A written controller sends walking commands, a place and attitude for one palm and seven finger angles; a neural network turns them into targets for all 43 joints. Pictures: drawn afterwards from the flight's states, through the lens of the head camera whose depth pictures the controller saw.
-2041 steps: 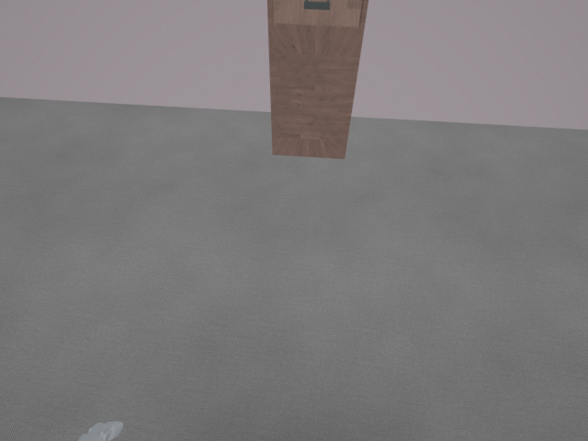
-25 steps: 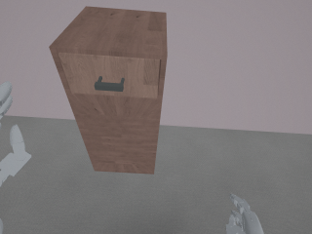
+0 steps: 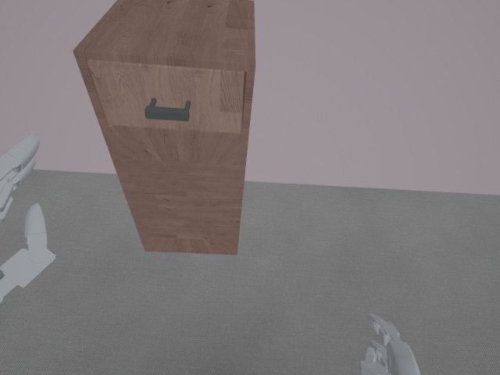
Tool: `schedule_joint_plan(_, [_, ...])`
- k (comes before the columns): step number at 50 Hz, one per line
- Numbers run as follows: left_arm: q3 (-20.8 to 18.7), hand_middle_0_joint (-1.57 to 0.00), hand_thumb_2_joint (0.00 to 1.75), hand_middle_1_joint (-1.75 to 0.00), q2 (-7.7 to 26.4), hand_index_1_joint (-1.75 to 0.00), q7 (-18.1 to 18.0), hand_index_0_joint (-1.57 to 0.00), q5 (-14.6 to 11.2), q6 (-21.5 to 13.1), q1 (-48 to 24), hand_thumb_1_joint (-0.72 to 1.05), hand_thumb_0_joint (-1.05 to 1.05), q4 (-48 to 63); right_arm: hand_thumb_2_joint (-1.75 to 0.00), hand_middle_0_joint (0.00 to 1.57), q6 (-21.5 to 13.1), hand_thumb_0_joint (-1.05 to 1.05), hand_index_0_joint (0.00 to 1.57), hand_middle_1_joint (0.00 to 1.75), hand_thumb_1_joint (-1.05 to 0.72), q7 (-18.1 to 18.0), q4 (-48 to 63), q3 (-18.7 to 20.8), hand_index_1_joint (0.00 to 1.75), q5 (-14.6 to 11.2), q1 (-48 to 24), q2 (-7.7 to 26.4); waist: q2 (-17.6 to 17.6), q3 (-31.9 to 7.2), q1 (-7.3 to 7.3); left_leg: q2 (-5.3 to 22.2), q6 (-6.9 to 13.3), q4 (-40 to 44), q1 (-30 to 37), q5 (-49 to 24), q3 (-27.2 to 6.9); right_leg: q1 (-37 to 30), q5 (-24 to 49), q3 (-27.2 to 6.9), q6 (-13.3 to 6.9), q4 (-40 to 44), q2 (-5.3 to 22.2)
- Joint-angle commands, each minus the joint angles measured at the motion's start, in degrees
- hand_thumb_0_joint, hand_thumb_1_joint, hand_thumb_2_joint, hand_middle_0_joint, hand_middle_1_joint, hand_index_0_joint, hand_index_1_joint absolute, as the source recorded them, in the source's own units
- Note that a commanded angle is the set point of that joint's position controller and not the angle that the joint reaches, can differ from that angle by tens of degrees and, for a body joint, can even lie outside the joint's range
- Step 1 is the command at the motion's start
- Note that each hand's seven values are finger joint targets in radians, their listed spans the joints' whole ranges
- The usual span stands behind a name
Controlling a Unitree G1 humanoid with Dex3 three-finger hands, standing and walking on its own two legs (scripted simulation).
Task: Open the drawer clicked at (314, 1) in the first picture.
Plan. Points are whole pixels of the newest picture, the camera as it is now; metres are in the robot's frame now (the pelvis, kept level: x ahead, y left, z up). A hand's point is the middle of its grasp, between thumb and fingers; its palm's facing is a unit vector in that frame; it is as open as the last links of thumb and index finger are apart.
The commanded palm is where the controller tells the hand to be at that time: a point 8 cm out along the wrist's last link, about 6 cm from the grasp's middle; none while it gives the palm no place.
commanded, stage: step back with the hand held close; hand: left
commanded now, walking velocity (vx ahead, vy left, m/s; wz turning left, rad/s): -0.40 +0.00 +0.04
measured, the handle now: (169, 108) +0.70 +0.24 +0.02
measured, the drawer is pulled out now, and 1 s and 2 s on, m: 0.00 0.00 0.00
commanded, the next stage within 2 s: stop stepping back and stand still in 0.18 s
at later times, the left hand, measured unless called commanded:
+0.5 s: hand out of the picture -0.01 +0.22 +0.21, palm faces +0.44 -0.78 -0.44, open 7.5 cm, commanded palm -0.06 +0.26 +0.21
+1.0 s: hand out of the picture -0.06 +0.23 +0.20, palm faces +0.47 -0.78 -0.41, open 7.5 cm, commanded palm -0.12 +0.27 +0.21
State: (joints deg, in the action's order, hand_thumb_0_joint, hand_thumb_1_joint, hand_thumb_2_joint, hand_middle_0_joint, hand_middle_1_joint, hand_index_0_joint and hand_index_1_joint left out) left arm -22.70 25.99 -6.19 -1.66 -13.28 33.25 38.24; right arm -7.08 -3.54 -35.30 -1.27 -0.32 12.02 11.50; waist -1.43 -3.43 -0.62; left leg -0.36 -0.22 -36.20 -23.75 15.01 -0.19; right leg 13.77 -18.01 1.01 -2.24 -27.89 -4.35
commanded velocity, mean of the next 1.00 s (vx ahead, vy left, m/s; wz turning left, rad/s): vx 0.08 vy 0.03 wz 0.01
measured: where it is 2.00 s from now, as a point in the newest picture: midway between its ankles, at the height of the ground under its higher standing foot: outside the picture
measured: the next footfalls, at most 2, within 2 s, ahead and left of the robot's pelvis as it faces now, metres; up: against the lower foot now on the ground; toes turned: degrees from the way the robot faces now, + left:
right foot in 0.38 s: -0.15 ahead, -0.11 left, +0.00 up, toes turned +4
left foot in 0.66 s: -0.20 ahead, +0.11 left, +0.00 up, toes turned +7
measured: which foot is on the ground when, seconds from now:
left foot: down 0.00-0.38, up 0.40-0.64, down 0.66-0.88, up 0.90-1.00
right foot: down 0.00-0.06, up 0.08-0.36, down 0.38-1.00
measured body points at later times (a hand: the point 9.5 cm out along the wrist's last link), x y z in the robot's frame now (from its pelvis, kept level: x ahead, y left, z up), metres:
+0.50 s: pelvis -0.18 -0.03 +0.01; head -0.19 -0.01 +0.46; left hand -0.04 +0.26 +0.23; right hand -0.02 -0.24 -0.08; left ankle -0.13 +0.09 -0.67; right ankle -0.20 -0.11 -0.73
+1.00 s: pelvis -0.24 -0.01 +0.00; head -0.26 +0.00 +0.45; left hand -0.09 +0.27 +0.22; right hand -0.09 -0.24 -0.09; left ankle -0.25 +0.10 -0.68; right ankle -0.21 -0.09 -0.73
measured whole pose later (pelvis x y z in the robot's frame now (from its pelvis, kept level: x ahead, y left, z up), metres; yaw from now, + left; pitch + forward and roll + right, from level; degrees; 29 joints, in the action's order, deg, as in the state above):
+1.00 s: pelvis -0.24 -0.01 +0.00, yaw +2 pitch +0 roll -1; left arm -22.4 22.3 -7.5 -0.4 -12.4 29.1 32.8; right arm -6.3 -2.8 -38.6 -1.4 0.9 15.0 10.9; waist -1.0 -3.4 0.2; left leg 2.3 0.2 -59.1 -27.0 22.8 2.4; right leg 16.7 -14.9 7.4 -4.1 -31.6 -1.0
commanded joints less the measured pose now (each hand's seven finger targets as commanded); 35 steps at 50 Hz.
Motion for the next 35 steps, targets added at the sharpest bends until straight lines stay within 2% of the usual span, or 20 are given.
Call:
schedule_joint_plan(1, [-9.37,-0.2,0.9,-0.3,9.19,-0.3,-1.39,-0.2,-1.09,-3.09,-0.38,0.9,0.0,9.42,-0.9,0.2,-1.48,0.0,0.2,0.3,-0.9,-1.63,10.08,3.07,0.3,-0.15,-5.37,7.66,5.03,-5.02,0.49,3.34,0.23,12.74,8.54,-35.36,-1.76,-4.74,47.24,-2.77,2.55,-1.76,8.4])
schedule_joint_plan(3, [-8.28,-0.2,0.9,-0.3,9.46,-0.3,-1.3,-0.2,-1.55,-3.35,0.57,0.9,0.0,10.91,-0.9,0.2,-1.54,0.0,0.2,0.3,-0.9,-1.02,10.29,4.13,0.3,0.42,-3.42,7.96,14.79,-11.83,0.83,12.74,2.15,11.79,24.69,-68.03,-10.21,6.37,5.94,-0.54,3.37,-9.57,2.81])
schedule_joint_plan(4, [-7.06,-0.2,0.9,-0.3,8.54,-0.3,-0.63,-0.2,-1.65,-4.02,2.47,0.9,0.0,12.11,-0.9,0.2,-2.63,0.0,0.2,0.3,-0.9,-0.34,10.45,4.16,0.3,1.34,-4.04,7.9,18.89,-13.45,1.65,15.67,1.46,14.2,25.74,-68.36,-12.82,7.79,-10.05,-2.2,2.43,-16.68,1.62])
schedule_joint_plan(5, [-7.02,-0.2,0.9,-0.3,7.67,-0.3,-0.3,-0.2,-1.23,-4.11,3.99,0.9,0.0,11.43,-0.9,0.2,-3.21,0.0,0.2,0.3,-0.9,0.18,9.93,4.45,0.3,2.09,-3.28,7.82,15.92,-12.41,2.05,16.77,3.28,15.98,19.89,-54.94,-12.54,5.16,-13.81,-3.29,2.44,-21.98,1.14])
schedule_joint_plan(7, [-7.44,-0.2,0.9,-0.3,7.18,-0.3,-0.95,-0.2,-1.57,-3.77,2.6,0.9,0.0,14.82,-0.9,0.2,-4.08,0.0,0.2,0.3,-0.9,0.26,10.02,5.18,0.3,1.41,-2.39,8.22,11.67,-9.32,1.75,16.35,7.49,18.46,15.69,-38.39,-11.0,6.29,-10.9,-2.85,3.14,-22.56,1.72])
schedule_joint_plan(9, [-7.02,-0.2,0.9,-0.3,6.56,-0.3,-1.53,-0.2,-1.8,-2.25,3.31,0.9,0.0,15.74,-0.9,0.2,-4.99,0.0,0.2,0.3,-0.9,0.4,10.17,5.08,0.3,0.92,-3.22,8.2,9.53,-9.4,1.33,15.14,7.41,18.5,16.7,-33.9,-10.03,7.01,-8.05,-1.58,3.93,-20.86,1.91])
schedule_joint_plan(11, [-7.0,-0.2,0.9,-0.3,6.36,-0.3,-1.77,-0.2,-2.05,-1.24,4.06,0.9,0.0,14.16,-0.9,0.2,-5.45,0.0,0.2,0.3,-0.9,0.17,9.99,4.79,0.3,0.9,-4.7,8.39,10.41,-7.12,1.02,14.88,7.17,23.15,10.15,-18.14,-9.93,4.26,-10.01,-0.23,4.22,-21.97,1.37])
schedule_joint_plan(13, [-7.71,-0.2,0.9,-0.3,6.84,-0.3,-2.44,-0.2,-2.29,-0.75,1.96,0.9,0.0,13.35,-0.9,0.2,-5.58,0.0,0.2,0.3,-0.9,-0.08,9.93,4.43,0.3,1.25,-5.92,8.29,12.43,-4.13,0.97,14.16,6.26,29.3,0.82,2.39,-9.87,-1.17,-11.27,1.64,3.49,-20.01,0.72])
schedule_joint_plan(17, [-8.42,-0.2,0.9,-0.3,7.53,-0.3,-3.11,-0.2,-1.86,0.31,2.41,0.9,0.0,11.99,-0.9,0.2,-5.22,0.0,0.2,0.3,-0.9,-0.18,10.6,3.84,0.3,0.67,-6.13,7.62,13.37,-3.8,1.35,6.85,0.03,26.45,-5.42,19.5,-3.1,-12.24,-10.63,6.99,0.94,1.15,-0.44])
schedule_joint_plan(18, [-8.83,-0.2,0.9,-0.3,8.78,-0.3,-2.99,-0.2,-1.31,0.44,2.4,0.9,0.0,12.38,-0.9,0.2,-4.63,0.0,0.2,0.3,-0.9,-0.12,10.29,3.83,0.3,0.21,-5.1,6.6,2.12,-3.43,0.92,0.65,-2.48,11.14,0.66,17.32,2.08,-3.25,-13.09,0.01,-1.95,13.43,6.38])
schedule_joint_plan(19, [-10.85,-0.2,0.9,-0.3,11.95,-0.3,-2.93,-0.2,-1.12,0.55,1.41,0.9,0.0,14.23,-0.9,0.2,-3.28,0.0,0.2,0.3,-0.9,-0.1,10.11,4.08,0.3,0.36,-5.55,6.62,-10.77,-2.54,1.23,-3.98,-3.42,-15.55,6.3,10.76,0.41,16.85,-27.39,-23.77,-8.11,24.34,22.26])
schedule_joint_plan(20, [-9.7,-0.2,0.9,-0.3,11.41,-0.3,-2.8,-0.2,-1.41,-0.07,-3.61,0.9,0.0,15.71,-0.9,0.2,-2.61,0.0,0.2,0.3,-0.9,-0.34,8.7,3.7,0.3,0.95,-6.32,7.33,-10.94,2.72,1.72,-2.43,-2.57,-29.39,-1.95,7.5,-3.45,20.1,-19.28,-27.13,-10.96,24.64,27.89])
schedule_joint_plan(21, [-13.18,-0.2,0.9,-0.3,14.81,-0.3,-3.08,-0.2,-0.77,-1.14,-8.36,0.9,0.0,17.46,-0.9,0.2,-2.4,0.0,0.2,0.3,-0.9,-0.04,7.7,3.27,0.3,1.63,-5.47,7.41,-6.73,1.2,0.23,0.55,-2.29,-32.16,-6.1,5.5,-3.53,17.57,-10.95,-21.34,-10.08,21.5,27.76])
schedule_joint_plan(22, [-9.78,-0.2,0.9,-0.3,9.56,-0.3,-2.27,-0.2,-0.84,-0.22,-5.45,0.9,0.0,9.48,-0.9,0.2,-2.23,0.0,0.2,0.3,-0.9,-0.26,7.54,2.81,0.3,0.92,-3.52,5.55,-7.87,-2.86,-0.15,0.29,-2.16,-30.52,-6.54,1.53,-1.99,10.8,-11.01,-13.3,-5.2,17.9,20.95])
schedule_joint_plan(24, [-5.27,-0.2,0.9,-0.3,5.61,-0.3,-2.05,-0.2,-0.41,0.37,-6.72,0.9,0.0,7.48,-0.9,0.2,-2.11,0.0,0.2,0.3,-0.9,-0.93,8.48,3.27,0.3,0.73,-4.36,6.53,-4.81,-1.66,-0.83,2.1,-1.68,-20.83,-5.81,0.43,0.63,6.42,-7.28,-9.78,-3.54,15.87,18.42])
schedule_joint_plan(26, [-4.04,-0.2,0.9,-0.3,4.7,-0.3,-2.79,-0.2,0.32,0.3,-4.6,0.9,0.0,3.05,-0.9,0.2,-2.58,0.0,0.2,0.3,-0.9,-2.12,7.58,3.01,0.3,1.16,-4.89,6.84,-0.67,1.84,0.7,2.6,0.17,-9.21,-2.83,5.03,1.65,5.88,-6.35,-11.34,-4.28,16.21,19.39])
schedule_joint_plan(29, [-2.44,-0.2,0.9,-0.3,4.04,-0.3,-3.13,-0.2,0.59,0.79,-5.54,0.9,0.0,1.8,-0.9,0.2,-3.36,0.0,0.2,0.3,-0.9,-2.68,7.23,2.73,0.3,1.41,-3.69,6.74,-6.3,3.28,1.26,1.76,1.98,6.52,1.95,10.54,4.77,2.75,-11.48,-12.62,-4.03,16.16,19.37])
schedule_joint_plan(31, [-3.38,-0.2,0.9,-0.3,5.3,-0.3,-3.7,-0.2,0.78,0.3,-7.82,0.9,0.0,4.21,-0.9,0.2,-3.88,0.0,0.2,0.3,-0.9,-2.93,7.66,2.72,0.3,1.49,-2.22,7.12,-3.92,1.35,0.54,1.27,2.81,14.97,7.66,9.17,5.13,1.49,-10.58,-11.3,-2.72,11.64,16.13])
schedule_joint_plan(34, [-3.65,-0.2,0.9,-0.3,6.04,-0.3,-4.05,-0.2,0.6,-1.1,-7.88,0.9,0.0,9.67,-0.9,0.2,-4.19,0.0,0.2,0.3,-0.9,-3.01,9.63,3.67,0.3,1.19,-1.54,9.32,11.53,-2.26,-0.03,11.84,6.96,16.53,15.8,1.29,-8.98,6.64,1.76,-1.58,1.51,-6.85,7.07])
schedule_joint_plan(35, [-4.36,-0.2,0.9,-0.3,6.5,-0.3,-4.17,-0.2,0.68,-1.63,-7.38,0.9,0.0,11.82,-0.9,0.2,-4.39,0.0,0.2,0.3,-0.9,-2.54,8.87,3.2,0.3,0.92,-1.23,8.14,15.32,-2.36,-0.15,15.44,8.03,18.47,16.77,1.31,-12.71,11.02,-2.66,2.41,2.71,-11.55,5.92])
